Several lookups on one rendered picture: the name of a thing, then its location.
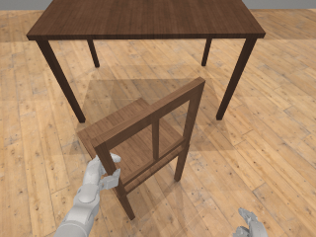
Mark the left robot hand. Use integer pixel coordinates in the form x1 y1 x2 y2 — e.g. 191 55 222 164
82 153 121 191

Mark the right robot hand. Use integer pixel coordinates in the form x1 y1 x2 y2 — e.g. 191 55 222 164
232 207 269 237

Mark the chair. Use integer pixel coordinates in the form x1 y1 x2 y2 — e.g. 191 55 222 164
77 76 205 221

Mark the robot left forearm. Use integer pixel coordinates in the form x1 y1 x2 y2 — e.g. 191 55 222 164
53 184 100 237

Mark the table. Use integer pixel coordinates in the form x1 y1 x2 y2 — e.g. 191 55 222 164
26 0 266 123

